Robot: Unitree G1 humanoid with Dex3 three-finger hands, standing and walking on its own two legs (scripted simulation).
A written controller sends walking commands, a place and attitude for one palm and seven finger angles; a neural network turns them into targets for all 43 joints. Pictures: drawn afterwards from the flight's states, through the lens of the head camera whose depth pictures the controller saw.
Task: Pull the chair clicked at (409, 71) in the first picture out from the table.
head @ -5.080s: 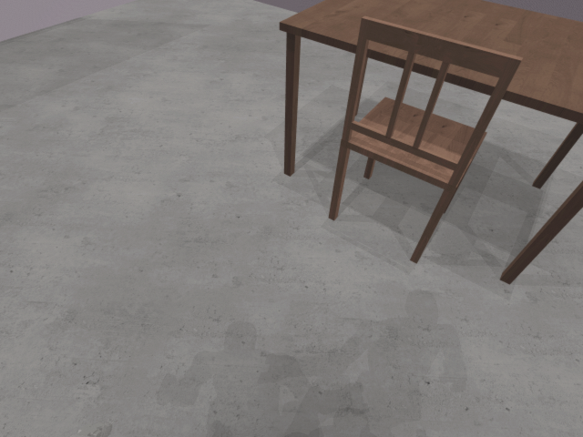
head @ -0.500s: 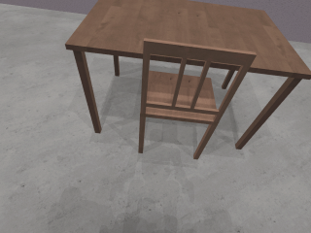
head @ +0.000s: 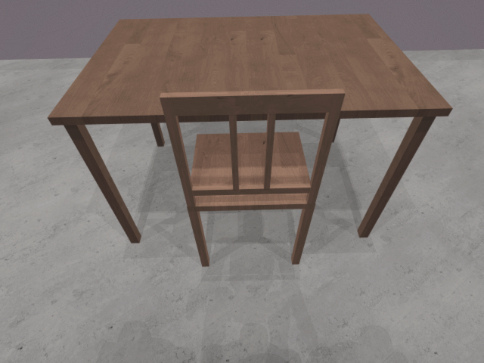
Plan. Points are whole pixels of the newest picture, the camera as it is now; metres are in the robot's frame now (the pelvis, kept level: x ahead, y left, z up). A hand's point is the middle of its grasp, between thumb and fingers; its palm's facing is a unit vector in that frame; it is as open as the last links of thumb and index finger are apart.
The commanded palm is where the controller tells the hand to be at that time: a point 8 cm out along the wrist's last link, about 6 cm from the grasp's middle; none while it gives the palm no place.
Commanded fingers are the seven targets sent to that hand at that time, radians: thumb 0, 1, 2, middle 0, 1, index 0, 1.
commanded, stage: take the last steps up to it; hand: left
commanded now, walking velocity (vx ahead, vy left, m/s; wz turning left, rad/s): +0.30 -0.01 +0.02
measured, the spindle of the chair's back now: (234, 154) +0.68 +0.04 -0.10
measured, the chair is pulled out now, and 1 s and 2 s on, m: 0.00 0.00 0.00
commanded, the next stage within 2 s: come to a stop and stand still in 0.36 s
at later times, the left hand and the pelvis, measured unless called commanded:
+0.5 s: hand out of the picture +0.17 +0.18 -0.18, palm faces +0.07 -0.99 -0.15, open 7.4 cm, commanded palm none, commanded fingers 0.00 0.90 0.90 -0.20 -0.30 -0.20 -0.30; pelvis +0.17 +0.01 +0.00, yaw -1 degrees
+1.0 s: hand (150, 317) +0.26 +0.22 -0.19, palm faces +0.08 -0.97 -0.22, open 7.3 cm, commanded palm none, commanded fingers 0.00 0.90 0.90 -0.20 -0.30 -0.20 -0.30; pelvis +0.20 +0.02 -0.02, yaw +2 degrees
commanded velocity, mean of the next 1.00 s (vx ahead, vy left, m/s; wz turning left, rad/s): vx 0.00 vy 0.01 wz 0.01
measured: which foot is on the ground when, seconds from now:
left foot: up 0.00-0.28, down 0.30-0.68, up 0.70-0.96, down 0.98-1.00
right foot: down 0.00-0.30, up 0.32-0.60, down 0.62-0.98, up 1.00-1.00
